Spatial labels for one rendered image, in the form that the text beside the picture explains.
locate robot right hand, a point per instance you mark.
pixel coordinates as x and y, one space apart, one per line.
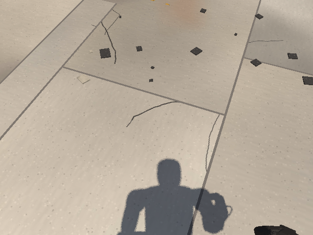
274 230

